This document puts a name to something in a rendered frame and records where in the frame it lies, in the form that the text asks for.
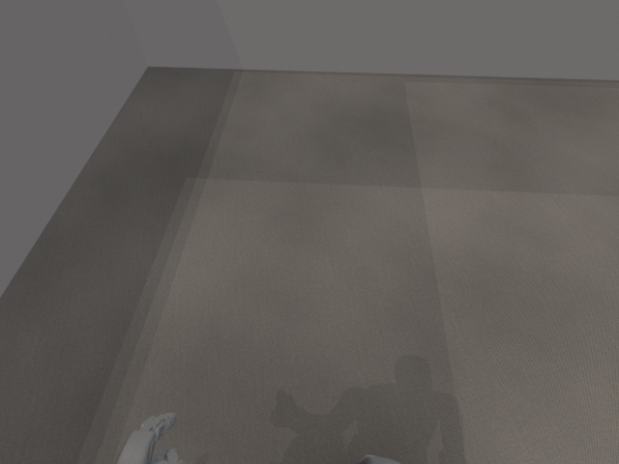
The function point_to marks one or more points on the robot left hand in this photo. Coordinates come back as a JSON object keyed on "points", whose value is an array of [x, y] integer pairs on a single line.
{"points": [[139, 447]]}

